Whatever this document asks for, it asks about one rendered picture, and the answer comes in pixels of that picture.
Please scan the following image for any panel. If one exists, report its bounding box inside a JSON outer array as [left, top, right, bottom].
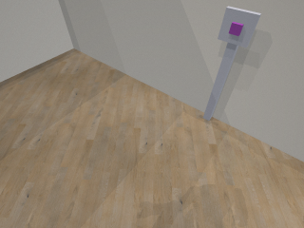
[[203, 6, 261, 121]]

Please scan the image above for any button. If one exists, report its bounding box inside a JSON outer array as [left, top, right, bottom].
[[229, 22, 243, 36]]

